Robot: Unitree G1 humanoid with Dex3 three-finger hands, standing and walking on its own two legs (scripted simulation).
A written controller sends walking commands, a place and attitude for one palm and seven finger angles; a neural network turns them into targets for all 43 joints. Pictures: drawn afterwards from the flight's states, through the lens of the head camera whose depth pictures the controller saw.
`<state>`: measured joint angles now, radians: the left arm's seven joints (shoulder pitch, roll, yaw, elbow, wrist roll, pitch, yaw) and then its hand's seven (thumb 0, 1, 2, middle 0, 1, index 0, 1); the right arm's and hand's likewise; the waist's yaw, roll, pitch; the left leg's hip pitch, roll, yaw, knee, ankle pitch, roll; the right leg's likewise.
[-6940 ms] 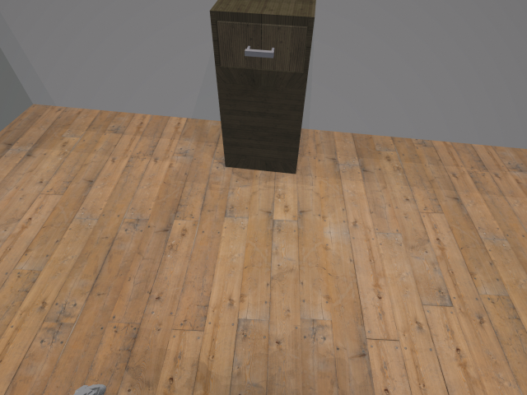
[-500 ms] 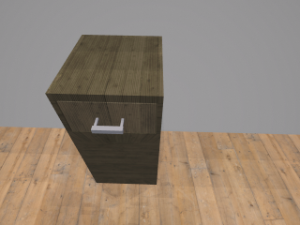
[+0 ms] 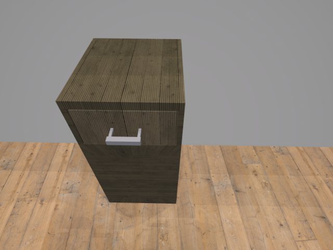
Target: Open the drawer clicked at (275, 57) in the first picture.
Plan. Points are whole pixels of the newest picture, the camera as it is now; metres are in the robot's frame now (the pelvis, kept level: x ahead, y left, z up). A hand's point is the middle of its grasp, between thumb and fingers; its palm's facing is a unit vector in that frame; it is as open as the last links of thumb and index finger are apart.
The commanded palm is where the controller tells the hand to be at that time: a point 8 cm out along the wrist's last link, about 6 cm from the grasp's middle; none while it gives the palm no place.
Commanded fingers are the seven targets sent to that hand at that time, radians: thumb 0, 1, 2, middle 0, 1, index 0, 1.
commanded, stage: come to a stop and stand still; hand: left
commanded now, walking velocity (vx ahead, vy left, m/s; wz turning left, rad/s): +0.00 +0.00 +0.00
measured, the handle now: (124, 136) +0.49 +0.18 -0.07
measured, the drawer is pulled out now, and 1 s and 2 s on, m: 0.00 0.00 0.00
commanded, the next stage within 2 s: look again from close up in 0.66 s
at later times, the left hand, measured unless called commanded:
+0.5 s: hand out of the picture -0.01 +0.18 -0.17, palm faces +0.01 -0.98 -0.18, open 7.3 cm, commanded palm none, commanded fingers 0.00 0.90 0.90 -0.20 -0.30 -0.20 -0.30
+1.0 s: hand out of the picture +0.00 +0.16 -0.17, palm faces +0.03 -0.98 -0.17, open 7.3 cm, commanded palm none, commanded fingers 0.00 0.90 0.90 -0.20 -0.30 -0.20 -0.30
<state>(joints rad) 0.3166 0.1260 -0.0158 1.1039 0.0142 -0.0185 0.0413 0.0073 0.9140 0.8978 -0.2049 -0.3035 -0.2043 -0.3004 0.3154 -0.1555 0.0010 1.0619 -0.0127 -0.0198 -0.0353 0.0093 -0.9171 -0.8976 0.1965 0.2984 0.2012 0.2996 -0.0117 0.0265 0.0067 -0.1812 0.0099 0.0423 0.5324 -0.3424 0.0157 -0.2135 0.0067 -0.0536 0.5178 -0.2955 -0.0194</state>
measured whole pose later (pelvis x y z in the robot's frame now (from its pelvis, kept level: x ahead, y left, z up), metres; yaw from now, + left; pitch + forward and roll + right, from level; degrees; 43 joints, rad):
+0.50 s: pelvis +0.00 +0.02 +0.00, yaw +0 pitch -1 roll +0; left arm 0.31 0.13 -0.02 1.12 0.01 -0.01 0.03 0.00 0.91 0.90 -0.20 -0.30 -0.20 -0.30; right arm 0.34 -0.14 0.03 1.14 -0.01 -0.03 -0.04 0.00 -0.91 -0.90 0.20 0.30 0.20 0.30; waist -0.01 0.01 0.02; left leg -0.12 -0.03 0.06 0.44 -0.30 0.05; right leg -0.18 -0.03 -0.03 0.49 -0.28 0.01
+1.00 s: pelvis +0.01 +0.01 +0.01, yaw +0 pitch -1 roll +0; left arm 0.32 0.11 -0.01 1.13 0.01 -0.01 0.04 0.01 0.91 0.90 -0.20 -0.30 -0.20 -0.30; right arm 0.31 -0.13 0.03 1.15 -0.01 -0.03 -0.04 0.00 -0.91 -0.90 0.20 0.30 0.20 0.30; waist 0.00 0.01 0.02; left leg -0.10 -0.02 0.05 0.42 -0.31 0.03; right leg -0.17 -0.02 -0.04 0.47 -0.29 -0.01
